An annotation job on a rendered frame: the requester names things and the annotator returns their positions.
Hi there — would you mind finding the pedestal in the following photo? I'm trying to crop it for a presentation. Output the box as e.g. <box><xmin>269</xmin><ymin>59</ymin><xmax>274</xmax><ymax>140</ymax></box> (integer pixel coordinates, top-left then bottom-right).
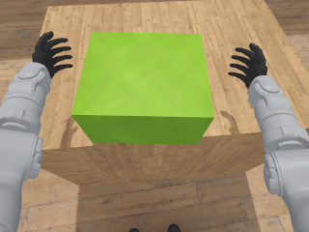
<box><xmin>39</xmin><ymin>0</ymin><xmax>309</xmax><ymax>188</ymax></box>

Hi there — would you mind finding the right robot forearm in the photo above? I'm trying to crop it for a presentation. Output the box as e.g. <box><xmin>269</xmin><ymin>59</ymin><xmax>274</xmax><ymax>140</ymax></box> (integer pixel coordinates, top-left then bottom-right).
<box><xmin>247</xmin><ymin>75</ymin><xmax>309</xmax><ymax>154</ymax></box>

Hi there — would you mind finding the robot left upper arm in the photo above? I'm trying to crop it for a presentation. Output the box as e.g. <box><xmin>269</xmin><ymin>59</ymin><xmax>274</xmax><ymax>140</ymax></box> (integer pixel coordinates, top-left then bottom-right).
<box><xmin>0</xmin><ymin>129</ymin><xmax>43</xmax><ymax>232</ymax></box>

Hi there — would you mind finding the carton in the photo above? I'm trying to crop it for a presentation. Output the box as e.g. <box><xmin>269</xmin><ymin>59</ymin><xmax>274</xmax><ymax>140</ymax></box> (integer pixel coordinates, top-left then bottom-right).
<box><xmin>70</xmin><ymin>31</ymin><xmax>214</xmax><ymax>145</ymax></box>

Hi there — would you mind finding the left robot forearm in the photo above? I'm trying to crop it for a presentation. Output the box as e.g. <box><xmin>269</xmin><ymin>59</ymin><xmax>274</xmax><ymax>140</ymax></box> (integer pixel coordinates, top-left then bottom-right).
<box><xmin>0</xmin><ymin>62</ymin><xmax>52</xmax><ymax>137</ymax></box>

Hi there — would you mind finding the robot right hand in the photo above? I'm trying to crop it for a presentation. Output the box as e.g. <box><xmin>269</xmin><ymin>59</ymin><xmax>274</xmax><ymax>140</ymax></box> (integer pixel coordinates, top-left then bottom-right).
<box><xmin>228</xmin><ymin>43</ymin><xmax>267</xmax><ymax>89</ymax></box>

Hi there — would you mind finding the robot left hand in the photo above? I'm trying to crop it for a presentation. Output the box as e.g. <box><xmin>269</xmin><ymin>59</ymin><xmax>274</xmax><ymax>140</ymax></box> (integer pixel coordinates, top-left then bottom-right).
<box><xmin>32</xmin><ymin>31</ymin><xmax>73</xmax><ymax>78</ymax></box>

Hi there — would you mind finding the robot right upper arm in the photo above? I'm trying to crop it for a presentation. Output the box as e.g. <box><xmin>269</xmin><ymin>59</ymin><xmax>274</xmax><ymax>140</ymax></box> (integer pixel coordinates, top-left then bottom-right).
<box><xmin>263</xmin><ymin>148</ymin><xmax>309</xmax><ymax>232</ymax></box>

